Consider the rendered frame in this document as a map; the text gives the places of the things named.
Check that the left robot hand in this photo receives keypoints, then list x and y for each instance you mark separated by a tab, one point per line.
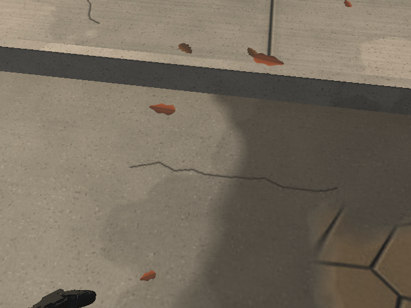
67	299

